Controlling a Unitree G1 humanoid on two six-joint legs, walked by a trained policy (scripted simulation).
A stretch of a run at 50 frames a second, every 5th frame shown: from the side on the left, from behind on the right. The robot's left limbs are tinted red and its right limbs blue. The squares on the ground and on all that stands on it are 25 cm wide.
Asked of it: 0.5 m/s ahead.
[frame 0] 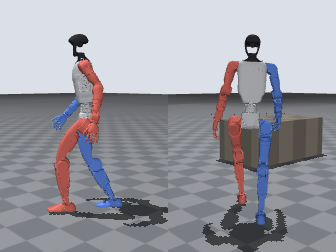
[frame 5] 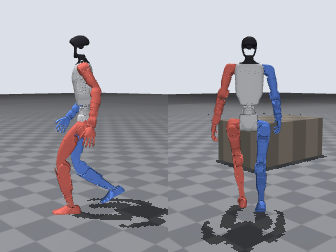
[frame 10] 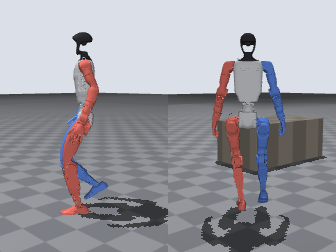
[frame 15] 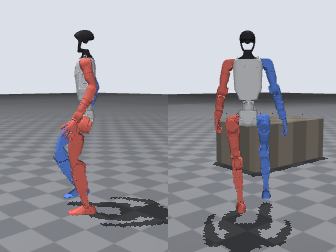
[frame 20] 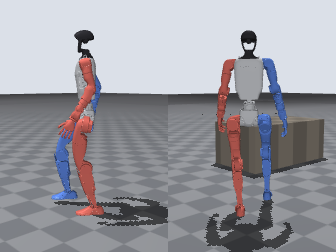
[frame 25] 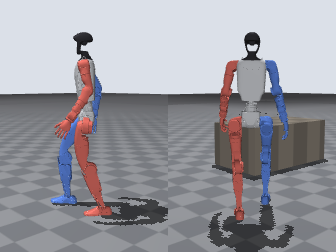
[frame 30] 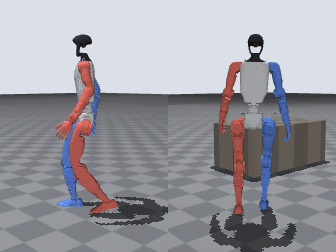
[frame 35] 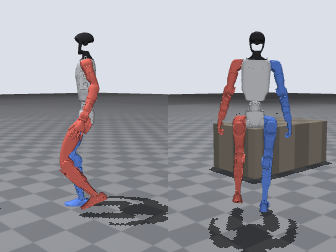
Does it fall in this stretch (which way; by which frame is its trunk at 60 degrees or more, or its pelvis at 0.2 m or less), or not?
no
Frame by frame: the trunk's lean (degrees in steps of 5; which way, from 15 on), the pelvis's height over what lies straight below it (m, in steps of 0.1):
0: 5, 0.8
5: 5, 0.7
10: 0, 0.8
15: 0, 0.8
20: 0, 0.8
25: 5, 0.8
30: 5, 0.8
35: 5, 0.8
